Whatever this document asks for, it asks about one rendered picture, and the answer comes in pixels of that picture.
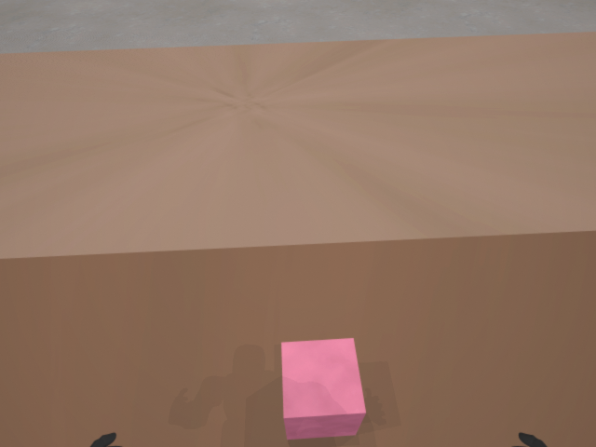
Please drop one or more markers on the carton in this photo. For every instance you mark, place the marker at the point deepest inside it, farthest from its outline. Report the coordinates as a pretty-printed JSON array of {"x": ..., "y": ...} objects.
[{"x": 322, "y": 393}]

